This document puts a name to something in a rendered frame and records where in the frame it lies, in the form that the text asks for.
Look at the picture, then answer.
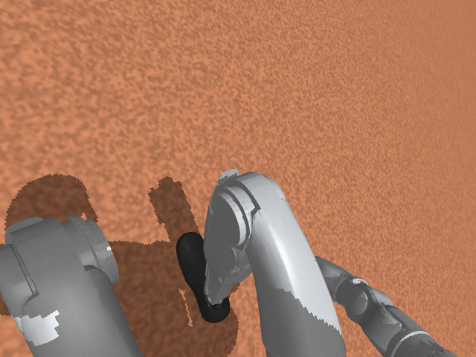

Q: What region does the right robot foot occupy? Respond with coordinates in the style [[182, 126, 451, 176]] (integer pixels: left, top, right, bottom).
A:
[[176, 232, 230, 323]]

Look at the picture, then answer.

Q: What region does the right robot hand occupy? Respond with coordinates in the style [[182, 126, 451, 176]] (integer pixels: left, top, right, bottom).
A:
[[315, 256, 354, 304]]

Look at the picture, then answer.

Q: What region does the right robot arm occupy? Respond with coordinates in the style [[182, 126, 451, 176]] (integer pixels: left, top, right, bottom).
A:
[[335, 277, 458, 357]]

